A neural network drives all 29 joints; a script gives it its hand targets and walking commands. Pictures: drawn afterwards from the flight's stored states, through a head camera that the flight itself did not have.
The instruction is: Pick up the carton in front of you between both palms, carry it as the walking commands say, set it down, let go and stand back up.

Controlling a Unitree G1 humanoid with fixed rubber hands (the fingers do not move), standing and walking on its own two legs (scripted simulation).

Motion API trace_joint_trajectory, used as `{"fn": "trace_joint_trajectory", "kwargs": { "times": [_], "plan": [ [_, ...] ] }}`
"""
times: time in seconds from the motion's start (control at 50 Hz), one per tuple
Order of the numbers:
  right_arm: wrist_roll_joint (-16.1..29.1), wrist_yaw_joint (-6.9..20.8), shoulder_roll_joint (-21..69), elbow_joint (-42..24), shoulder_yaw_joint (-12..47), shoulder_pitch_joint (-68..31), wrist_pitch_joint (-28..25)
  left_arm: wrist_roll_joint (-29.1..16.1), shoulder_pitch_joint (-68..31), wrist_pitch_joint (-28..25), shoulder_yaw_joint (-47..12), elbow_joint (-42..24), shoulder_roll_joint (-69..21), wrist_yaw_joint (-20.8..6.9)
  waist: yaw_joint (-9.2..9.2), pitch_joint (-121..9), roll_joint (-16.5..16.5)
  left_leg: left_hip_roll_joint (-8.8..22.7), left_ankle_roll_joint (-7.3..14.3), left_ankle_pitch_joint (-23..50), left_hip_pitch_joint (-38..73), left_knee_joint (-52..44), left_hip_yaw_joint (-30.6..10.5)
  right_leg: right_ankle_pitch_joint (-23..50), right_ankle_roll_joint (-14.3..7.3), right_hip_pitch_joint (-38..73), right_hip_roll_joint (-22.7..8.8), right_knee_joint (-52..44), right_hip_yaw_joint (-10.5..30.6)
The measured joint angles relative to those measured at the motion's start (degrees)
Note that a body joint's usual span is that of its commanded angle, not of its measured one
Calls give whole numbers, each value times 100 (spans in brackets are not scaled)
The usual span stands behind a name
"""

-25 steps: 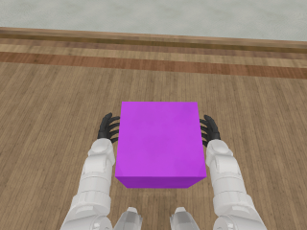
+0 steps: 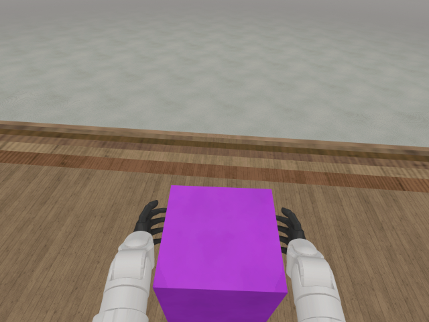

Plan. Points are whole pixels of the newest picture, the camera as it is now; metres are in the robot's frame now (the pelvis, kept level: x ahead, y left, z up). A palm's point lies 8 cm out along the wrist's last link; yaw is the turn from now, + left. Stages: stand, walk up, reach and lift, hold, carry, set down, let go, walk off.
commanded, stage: reach and lift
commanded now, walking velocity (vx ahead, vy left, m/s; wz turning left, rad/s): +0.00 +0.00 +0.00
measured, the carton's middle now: (218, 259) +0.29 +0.00 -0.05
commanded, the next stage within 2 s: hold in 0.94 s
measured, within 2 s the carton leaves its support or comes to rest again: neither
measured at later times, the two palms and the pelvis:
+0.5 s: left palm (143, 235) +0.29 +0.15 +0.03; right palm (297, 242) +0.29 -0.15 +0.03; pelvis -0.01 +0.00 +0.00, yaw +0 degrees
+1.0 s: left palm (141, 231) +0.29 +0.15 +0.05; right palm (299, 239) +0.29 -0.15 +0.04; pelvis +0.00 +0.00 +0.01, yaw +0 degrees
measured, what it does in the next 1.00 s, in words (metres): stands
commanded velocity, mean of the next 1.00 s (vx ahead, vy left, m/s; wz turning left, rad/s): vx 0.00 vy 0.00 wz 0.00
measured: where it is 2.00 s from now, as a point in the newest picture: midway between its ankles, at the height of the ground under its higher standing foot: outside the picture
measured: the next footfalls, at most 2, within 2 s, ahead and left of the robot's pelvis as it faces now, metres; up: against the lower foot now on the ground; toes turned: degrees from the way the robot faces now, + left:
none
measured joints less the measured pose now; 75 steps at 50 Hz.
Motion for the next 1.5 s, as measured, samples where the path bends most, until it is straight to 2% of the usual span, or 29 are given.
{"fn": "trace_joint_trajectory", "kwargs": {
  "times": [0.12,0.36,0.96,1.08,1.22,1.5],
  "plan": [
    [-258,119,60,149,-213,-257,241,275,-250,239,215,142,-63,-102,-4,246,-8,1,3,46,254,-29,16,43,3,250,-7,-23,-2],
    [-332,182,99,5,-336,-480,297,343,-453,279,357,-11,-124,-159,-6,513,6,17,-13,94,301,-35,31,89,-1,293,-3,-20,-23],
    [-145,106,2,-631,179,2,755,168,10,760,-172,-636,0,-121,0,466,-3,66,15,193,880,-574,62,187,-21,875,-44,-561,-35],
    [-53,79,-16,-978,300,86,963,57,110,974,-303,-997,22,-85,3,450,-3,74,16,245,1023,-681,67,242,-21,1019,-50,-671,-34],
    [-184,154,27,-808,138,-115,1138,199,-88,1148,-146,-829,-23,-147,11,501,-7,70,14,253,1091,-637,66,243,-24,1089,-50,-624,-51],
    [-260,177,76,-710,-21,-311,1088,282,-285,1090,30,-725,-74,-187,4,589,-4,71,1,254,988,-531,80,240,-26,982,-41,-506,-72]
  ]
}}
